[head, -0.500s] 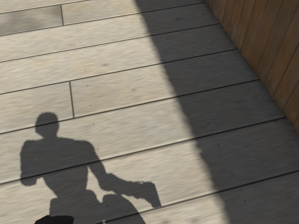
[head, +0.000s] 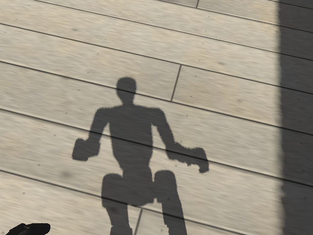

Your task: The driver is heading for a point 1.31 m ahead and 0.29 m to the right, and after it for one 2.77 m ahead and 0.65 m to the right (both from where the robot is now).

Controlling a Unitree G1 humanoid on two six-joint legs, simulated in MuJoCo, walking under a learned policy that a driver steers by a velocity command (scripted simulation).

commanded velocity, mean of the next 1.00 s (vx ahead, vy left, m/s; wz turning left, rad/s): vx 0.07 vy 0.00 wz -0.32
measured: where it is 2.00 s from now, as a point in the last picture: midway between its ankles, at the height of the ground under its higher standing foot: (146, 163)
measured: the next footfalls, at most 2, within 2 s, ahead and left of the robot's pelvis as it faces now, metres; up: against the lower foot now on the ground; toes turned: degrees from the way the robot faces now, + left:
right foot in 0.30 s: +0.06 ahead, -0.14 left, +0.00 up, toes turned -5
left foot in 0.68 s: +0.15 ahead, +0.07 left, +0.00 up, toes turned -31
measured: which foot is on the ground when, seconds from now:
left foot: down 0.00-0.32, up 0.34-0.66, down 0.68-1.00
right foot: up 0.00-0.28, down 0.30-0.68, up 0.70-1.00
